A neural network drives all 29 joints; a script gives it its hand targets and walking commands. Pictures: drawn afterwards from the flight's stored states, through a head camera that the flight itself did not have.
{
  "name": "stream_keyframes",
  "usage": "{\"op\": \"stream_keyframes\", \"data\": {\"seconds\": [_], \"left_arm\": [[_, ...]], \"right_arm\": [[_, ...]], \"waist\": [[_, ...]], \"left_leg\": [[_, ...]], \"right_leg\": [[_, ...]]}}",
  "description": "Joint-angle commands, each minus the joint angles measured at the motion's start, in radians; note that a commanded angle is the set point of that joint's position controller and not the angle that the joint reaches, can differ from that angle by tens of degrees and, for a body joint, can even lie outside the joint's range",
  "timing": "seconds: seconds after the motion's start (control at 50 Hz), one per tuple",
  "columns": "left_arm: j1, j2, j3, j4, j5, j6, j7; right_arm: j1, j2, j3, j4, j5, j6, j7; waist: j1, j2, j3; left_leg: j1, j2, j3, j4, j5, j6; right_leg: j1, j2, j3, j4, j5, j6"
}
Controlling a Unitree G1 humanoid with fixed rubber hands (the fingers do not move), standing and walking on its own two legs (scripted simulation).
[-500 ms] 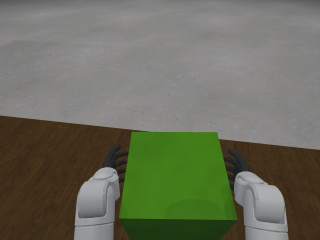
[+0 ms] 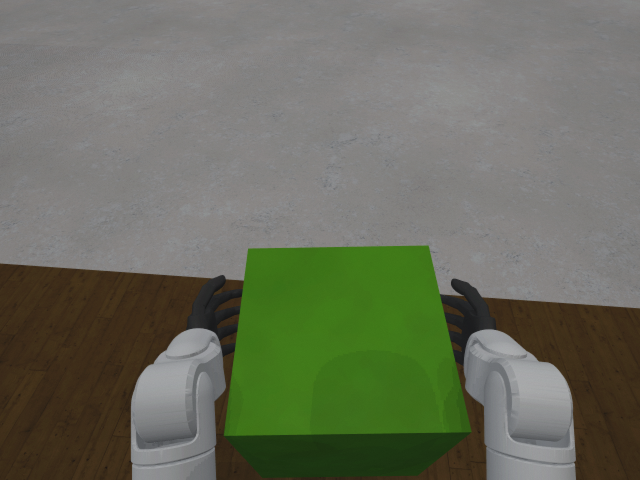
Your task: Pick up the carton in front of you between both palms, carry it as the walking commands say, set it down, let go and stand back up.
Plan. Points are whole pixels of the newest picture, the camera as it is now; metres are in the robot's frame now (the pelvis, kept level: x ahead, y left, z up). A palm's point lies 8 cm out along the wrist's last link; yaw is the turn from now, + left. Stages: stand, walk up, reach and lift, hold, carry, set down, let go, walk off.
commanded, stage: carry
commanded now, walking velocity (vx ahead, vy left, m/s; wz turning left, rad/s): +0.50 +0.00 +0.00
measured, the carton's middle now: (339, 370) +0.28 -0.01 +0.01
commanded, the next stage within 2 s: none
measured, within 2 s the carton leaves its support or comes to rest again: neither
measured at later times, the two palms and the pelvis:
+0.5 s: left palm (221, 169) +0.60 +0.17 +0.08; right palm (398, 163) +0.61 -0.13 +0.08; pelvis +0.35 +0.00 -0.01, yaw +3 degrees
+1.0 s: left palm (237, 57) +1.02 +0.18 +0.10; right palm (362, 57) +1.02 -0.12 +0.10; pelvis +0.67 +0.02 -0.02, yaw +3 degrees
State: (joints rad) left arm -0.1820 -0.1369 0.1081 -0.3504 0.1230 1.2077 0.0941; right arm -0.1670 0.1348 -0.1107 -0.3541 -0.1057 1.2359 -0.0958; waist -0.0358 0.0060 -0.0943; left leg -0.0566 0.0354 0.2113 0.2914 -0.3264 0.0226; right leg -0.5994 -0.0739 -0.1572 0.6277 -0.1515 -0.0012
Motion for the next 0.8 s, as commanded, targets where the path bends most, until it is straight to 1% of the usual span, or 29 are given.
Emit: {"op": "stream_keyframes", "data": {"seconds": [0.0,0.04,0.06,0.08,0.1,0.12,0.14,0.16,0.18,0.2,0.22,0.24,0.28,0.32,0.38,0.46,0.48,0.5,0.52,0.54,0.56,0.58,0.6,0.62,0.64,0.66,0.68,0.74,0.78], "left_arm": [[-0.386,-0.937,-0.708,-0.021,-0.379,0.003,-0.238],[-0.372,-0.932,-0.708,-0.01,-0.383,0.004,-0.246],[-0.357,-0.931,-0.704,0.005,-0.384,0.003,-0.25],[-0.343,-0.928,-0.701,0.015,-0.385,0.002,-0.255],[-0.338,-0.908,-0.689,0.037,-0.372,-0.003,-0.26],[-0.335,-0.933,-0.697,0.063,-0.378,-0.013,-0.264],[-0.356,-0.958,-0.707,0.042,-0.4,-0.02,-0.268],[-0.376,-0.991,-0.72,0.03,-0.415,-0.03,-0.27],[-0.403,-1.017,-0.733,0.007,-0.425,-0.039,-0.272],[-0.426,-1.031,-0.745,-0.016,-0.436,-0.046,-0.274],[-0.434,-1.038,-0.756,-0.034,-0.447,-0.052,-0.276],[-0.428,-1.038,-0.762,-0.046,-0.456,-0.056,-0.28],[-0.403,-1.021,-0.77,-0.06,-0.468,-0.06,-0.289],[-0.381,-0.996,-0.773,-0.07,-0.472,-0.061,-0.295],[-0.357,-0.939,-0.764,-0.097,-0.466,-0.053,-0.295],[-0.358,-0.862,-0.737,-0.109,-0.442,-0.022,-0.274],[-0.373,-0.843,-0.732,-0.111,-0.438,-0.012,-0.269],[-0.395,-0.822,-0.728,-0.11,-0.436,-0.002,-0.263],[-0.418,-0.8,-0.723,-0.111,-0.433,0.009,-0.258],[-0.448,-0.771,-0.717,-0.105,-0.43,0.02,-0.253],[-0.503,-0.759,-0.728,-0.126,-0.443,0.038,-0.249],[-0.533,-0.752,-0.721,-0.106,-0.444,0.047,-0.249],[-0.554,-0.778,-0.722,-0.072,-0.451,0.046,-0.249],[-0.583,-0.8,-0.717,-0.052,-0.455,0.041,-0.249],[-0.611,-0.823,-0.717,-0.03,-0.456,0.035,-0.247],[-0.639,-0.835,-0.718,-0.01,-0.456,0.028,-0.245],[-0.675,-0.843,-0.717,0.01,-0.453,0.02,-0.24],[-0.771,-0.838,-0.705,0.076,-0.437,-0.001,-0.216],[-0.819,-0.827,-0.684,0.123,-0.426,-0.007,-0.202]], "right_arm": [[-0.482,0.9,0.722,-0.079,0.433,-0.022,0.283],[-0.475,0.891,0.723,-0.071,0.426,-0.022,0.284],[-0.466,0.883,0.726,-0.067,0.42,-0.021,0.283],[-0.466,0.869,0.724,-0.063,0.414,-0.022,0.284],[-0.484,0.875,0.732,-0.07,0.42,-0.016,0.284],[-0.491,0.874,0.739,-0.076,0.421,-0.017,0.286],[-0.498,0.898,0.744,-0.06,0.419,-0.027,0.288],[-0.504,0.921,0.745,-0.063,0.425,-0.039,0.289],[-0.509,0.95,0.749,-0.063,0.428,-0.051,0.289],[-0.502,0.974,0.75,-0.064,0.428,-0.063,0.286],[-0.491,0.987,0.752,-0.067,0.424,-0.074,0.28],[-0.469,0.995,0.753,-0.067,0.415,-0.084,0.274],[-0.427,0.998,0.757,-0.071,0.394,-0.1,0.259],[-0.404,0.986,0.759,-0.084,0.378,-0.106,0.247],[-0.406,0.943,0.761,-0.131,0.379,-0.098,0.235],[-0.439,0.862,0.752,-0.168,0.399,-0.055,0.238],[-0.452,0.841,0.746,-0.167,0.405,-0.044,0.239],[-0.464,0.822,0.739,-0.158,0.409,-0.033,0.241],[-0.474,0.799,0.727,-0.142,0.412,-0.023,0.241],[-0.488,0.777,0.713,-0.127,0.411,-0.013,0.241],[-0.51,0.745,0.692,-0.087,0.396,-0.014,0.242],[-0.525,0.755,0.692,-0.072,0.408,-0.009,0.24],[-0.563,0.764,0.693,-0.084,0.421,-0.005,0.238],[-0.601,0.785,0.702,-0.077,0.424,-0.004,0.237],[-0.651,0.804,0.71,-0.079,0.432,-0.007,0.237],[-0.705,0.821,0.721,-0.077,0.444,-0.012,0.238],[-0.758,0.829,0.73,-0.07,0.458,-0.017,0.239],[-0.881,0.821,0.734,-0.015,0.497,-0.034,0.243],[-0.934,0.814,0.719,0.046,0.509,-0.041,0.243]], "waist": [[0.011,0.157,-0.168],[0.028,0.144,-0.187],[0.039,0.115,-0.236],[0.061,0.074,-0.295],[0.069,-0.14,-0.387],[0.068,-0.294,-0.367],[0.061,-0.22,-0.338],[0.061,-0.143,-0.335],[0.055,-0.047,-0.313],[0.051,-0.03,-0.301],[0.049,-0.049,-0.304],[0.05,-0.073,-0.304],[0.05,-0.109,-0.283],[0.05,-0.13,-0.241],[0.054,-0.145,-0.19],[0.059,-0.163,-0.131],[0.057,-0.161,-0.132],[0.045,-0.139,-0.156],[0.03,-0.097,-0.207],[0.005,-0.034,-0.267],[-0.005,0.238,-0.346],[-0.002,0.326,-0.324],[-0.001,0.245,-0.32],[-0.008,0.149,-0.337],[-0.006,0.056,-0.326],[-0.002,0.037,-0.324],[-0.002,0.051,-0.328],[-0.004,0.099,-0.302],[-0.01,0.106,-0.273]], "left_leg": [[0.142,0.196,-0.089,-0.029,0.565,0.076],[0.105,0.179,-0.023,0.107,0.705,0.047],[0.03,0.143,0.026,0.248,0.716,0.023],[-0.111,0.122,0.026,0.425,0.544,-0.004],[-0.362,0.038,0.001,0.731,0.267,-0.051],[-0.612,-0.059,-0.081,0.917,-0.138,-0.056],[-0.669,0.003,-0.174,1.019,-0.149,-0.022],[-0.667,0.045,-0.195,1.029,-0.112,-0.002],[-0.646,0.081,-0.209,0.969,-0.051,0.004],[-0.609,0.102,-0.213,0.891,0.0,0.0],[-0.572,0.098,-0.194,0.829,0.027,-0.005],[-0.553,0.087,-0.171,0.775,0.038,-0.009],[-0.554,0.075,-0.134,0.653,0.067,-0.022],[-0.566,0.064,-0.096,0.509,0.131,-0.028],[-0.535,0.036,-0.038,0.335,0.204,-0.02],[-0.467,0.025,0.004,0.23,0.286,0.005],[-0.416,0.015,0.022,0.212,0.275,0.014],[-0.302,-0.017,0.062,0.177,0.254,0.019],[-0.12,-0.059,0.098,0.175,0.193,0.022],[0.082,0.042,-0.042,0.171,0.132,0.037],[0.274,0.305,-0.53,0.055,-0.026,0.184],[0.345,0.377,-0.717,-0.042,0.096,0.24],[0.326,0.37,-0.635,0.001,0.233,0.243],[0.301,0.345,-0.554,0.044,0.329,0.229],[0.243,0.325,-0.474,0.055,0.366,0.198],[0.177,0.307,-0.408,0.044,0.334,0.167],[0.137,0.292,-0.362,0.029,0.301,0.153],[0.081,0.265,-0.276,-0.009,0.227,0.168],[0.083,0.246,-0.234,-0.01,0.264,0.179]], "right_leg": [[0.088,0.04,-0.073,-0.111,0.111,-0.018],[0.265,0.08,-0.129,-0.168,0.125,-0.031],[0.445,0.11,-0.16,-0.176,0.064,-0.037],[0.65,0.033,-0.064,-0.167,-0.006,-0.04],[0.857,-0.253,0.399,-0.251,-0.174,-0.158],[0.939,-0.373,0.689,-0.395,-0.138,-0.253],[0.904,-0.37,0.615,-0.392,-0.036,-0.249],[0.844,-0.337,0.528,-0.371,0.055,-0.227],[0.768,-0.315,0.441,-0.373,0.1,-0.19],[0.704,-0.293,0.367,-0.391,0.106,-0.156],[0.674,-0.272,0.3,-0.404,0.096,-0.135],[0.66,-0.257,0.251,-0.416,0.095,-0.129],[0.654,-0.234,0.18,-0.436,0.089,-0.13],[0.662,-0.204,0.116,-0.434,0.141,-0.127],[0.663,-0.177,0.045,-0.41,0.233,-0.115],[0.675,-0.177,0.006,-0.379,0.277,-0.094],[0.672,-0.174,-0.013,-0.332,0.322,-0.085],[0.644,-0.152,-0.057,-0.227,0.38,-0.067],[0.57,-0.109,-0.1,-0.072,0.411,-0.042],[0.419,-0.083,-0.094,0.12,0.245,-0.008],[0.137,0.034,-0.071,0.442,0.007,0.042],[-0.079,0.094,0.031,0.614,-0.359,0.034],[-0.137,0.042,0.113,0.72,-0.363,0.003],[-0.155,0.01,0.143,0.741,-0.335,-0.021],[-0.153,-0.028,0.158,0.691,-0.281,-0.032],[-0.12,-0.046,0.161,0.622,-0.233,-0.035],[-0.09,-0.042,0.145,0.578,-0.202,-0.034],[-0.098,-0.031,0.104,0.459,-0.138,-0.026],[-0.127,-0.029,0.082,0.346,-0.082,-0.02]]}}
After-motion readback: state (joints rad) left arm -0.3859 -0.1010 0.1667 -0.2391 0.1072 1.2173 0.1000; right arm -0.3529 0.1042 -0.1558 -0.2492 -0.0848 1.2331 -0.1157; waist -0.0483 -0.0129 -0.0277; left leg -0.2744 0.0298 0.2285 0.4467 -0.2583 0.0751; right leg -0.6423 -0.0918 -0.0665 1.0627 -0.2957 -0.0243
